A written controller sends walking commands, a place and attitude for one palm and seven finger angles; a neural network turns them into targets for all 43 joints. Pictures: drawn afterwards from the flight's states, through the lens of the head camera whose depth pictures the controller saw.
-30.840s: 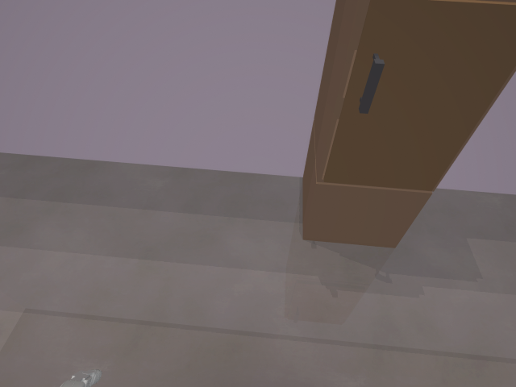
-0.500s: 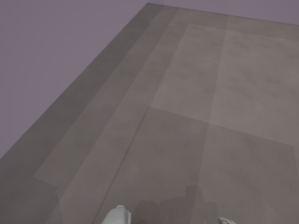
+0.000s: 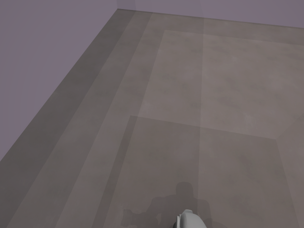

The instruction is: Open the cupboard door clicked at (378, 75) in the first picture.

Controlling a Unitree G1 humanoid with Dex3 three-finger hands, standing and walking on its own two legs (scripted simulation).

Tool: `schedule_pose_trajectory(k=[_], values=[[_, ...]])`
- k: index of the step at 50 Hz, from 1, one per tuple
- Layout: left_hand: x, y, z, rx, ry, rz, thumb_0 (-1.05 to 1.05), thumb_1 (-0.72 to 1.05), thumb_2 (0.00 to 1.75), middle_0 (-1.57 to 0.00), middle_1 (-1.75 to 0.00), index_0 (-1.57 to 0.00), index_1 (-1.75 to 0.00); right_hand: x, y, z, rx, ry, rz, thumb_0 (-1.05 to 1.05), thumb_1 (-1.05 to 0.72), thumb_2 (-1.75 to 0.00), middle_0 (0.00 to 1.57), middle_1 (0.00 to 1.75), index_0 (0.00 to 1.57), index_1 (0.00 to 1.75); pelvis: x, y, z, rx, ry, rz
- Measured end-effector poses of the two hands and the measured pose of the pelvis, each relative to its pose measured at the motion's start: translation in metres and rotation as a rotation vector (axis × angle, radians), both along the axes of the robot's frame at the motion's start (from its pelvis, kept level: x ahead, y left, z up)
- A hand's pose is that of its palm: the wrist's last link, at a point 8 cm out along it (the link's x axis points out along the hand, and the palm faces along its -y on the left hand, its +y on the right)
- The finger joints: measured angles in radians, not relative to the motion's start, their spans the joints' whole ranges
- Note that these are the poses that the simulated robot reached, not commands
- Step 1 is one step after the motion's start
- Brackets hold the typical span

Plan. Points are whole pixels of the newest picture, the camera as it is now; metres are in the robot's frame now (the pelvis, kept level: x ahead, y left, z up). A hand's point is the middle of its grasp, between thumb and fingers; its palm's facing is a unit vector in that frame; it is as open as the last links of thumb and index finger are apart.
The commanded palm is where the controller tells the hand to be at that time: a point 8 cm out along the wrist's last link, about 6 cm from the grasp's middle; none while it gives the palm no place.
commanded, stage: walk to a spot facing it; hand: left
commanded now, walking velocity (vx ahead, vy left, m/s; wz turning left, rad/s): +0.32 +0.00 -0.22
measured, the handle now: out of the picture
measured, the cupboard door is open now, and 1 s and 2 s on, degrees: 47 47 47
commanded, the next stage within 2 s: turn to face it in 0.08 s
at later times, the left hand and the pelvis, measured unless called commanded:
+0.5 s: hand (115, 191) +0.26 +0.13 -0.18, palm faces +0.15 -0.97 -0.19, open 7.1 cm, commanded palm none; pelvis +0.20 -0.06 -0.01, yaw +8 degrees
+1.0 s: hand (117, 189) +0.26 +0.13 -0.16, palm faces +0.41 -0.86 -0.31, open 7.4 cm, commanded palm none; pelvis +0.27 -0.10 -0.01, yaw +25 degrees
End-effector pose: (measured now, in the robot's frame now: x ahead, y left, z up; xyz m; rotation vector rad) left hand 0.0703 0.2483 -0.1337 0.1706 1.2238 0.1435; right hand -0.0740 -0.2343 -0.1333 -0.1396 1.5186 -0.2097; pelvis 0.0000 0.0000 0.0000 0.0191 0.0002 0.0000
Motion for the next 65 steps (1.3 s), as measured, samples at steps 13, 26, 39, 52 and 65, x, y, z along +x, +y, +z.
schedule_pose_trajectory(k=[13, 26, 39, 52, 65], values=[[0.172, -0.079, 0.002, 0.009, -0.122, -0.092, 0.0, 0.91, 0.9, -0.19, -0.3, -0.2, -0.3, 0.102, -0.028, -0.017, 0.078, 0.077, -0.098, 0.01, -0.91, -0.9, 0.2, 0.3, 0.2, 0.29, 0.124, -0.057, -0.008, 0.0, -0.011, -0.003], [0.17, -0.064, -0.018, -0.014, -0.03, 0.144, -0.02, 0.95, 0.9, -0.2, -0.3, -0.2, -0.3, 0.352, -0.057, -0.008, -0.004, -0.236, 0.181, 0.02, -0.95, -0.9, 0.2, 0.3, 0.2, 0.29, 0.205, -0.055, -0.011, -0.021, -0.02, 0.144], [0.173, -0.039, -0.011, 0.047, 0.012, 0.293, 0.01, 0.91, 0.9, -0.19, -0.3, -0.2, -0.3, 0.456, -0.053, -0.01, -0.007, -0.296, 0.399, 0.01, -0.91, -0.9, 0.2, 0.3, 0.2, 0.29, 0.239, -0.06, -0.015, -0.031, 0.026, 0.277], [0.156, -0.095, 0.009, 0.09, 0.018, 0.453, 0.0, 0.9, 0.9, -0.2, -0.3, -0.2, -0.3, 0.55, -0.065, -0.009, 0.067, -0.29, 0.537, 0.01, -0.91, -0.9, 0.2, 0.3, 0.2, 0.29, 0.281, -0.104, -0.006, 0.02, 0.03, 0.471], [0.111, -0.111, -0.023, 0.02, 0.099, 0.674, 0.01, 0.9, 0.9, -0.2, -0.3, -0.2, -0.3, 0.626, -0.001, -0.001, 0.069, -0.398, 0.804, 0.01, -0.91, -0.9, 0.2, 0.3, 0.2, 0.29, 0.299, -0.1, -0.02, 0.0, 0.019, 0.647]])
